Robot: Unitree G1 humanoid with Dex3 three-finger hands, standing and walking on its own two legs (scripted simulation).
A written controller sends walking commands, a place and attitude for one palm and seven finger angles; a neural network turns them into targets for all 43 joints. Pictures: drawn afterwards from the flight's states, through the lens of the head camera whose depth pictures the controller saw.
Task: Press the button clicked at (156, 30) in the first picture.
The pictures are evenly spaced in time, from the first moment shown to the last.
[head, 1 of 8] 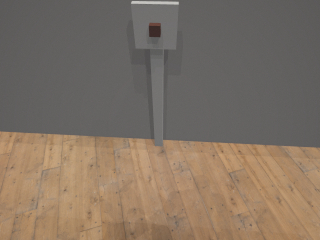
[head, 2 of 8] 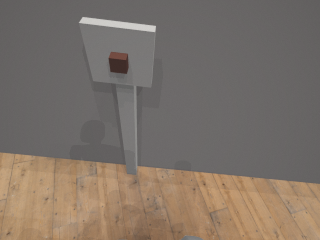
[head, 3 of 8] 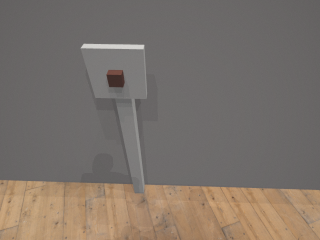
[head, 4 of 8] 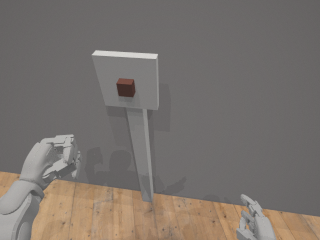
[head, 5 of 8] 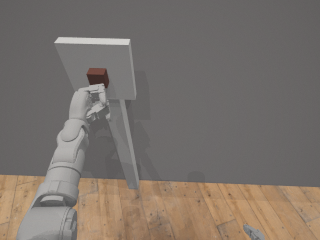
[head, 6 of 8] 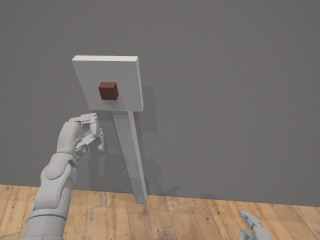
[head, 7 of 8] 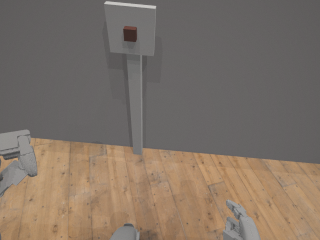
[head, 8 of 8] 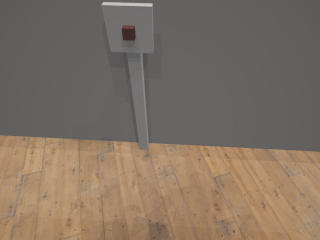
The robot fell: no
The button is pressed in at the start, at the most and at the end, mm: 0 10 0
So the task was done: yes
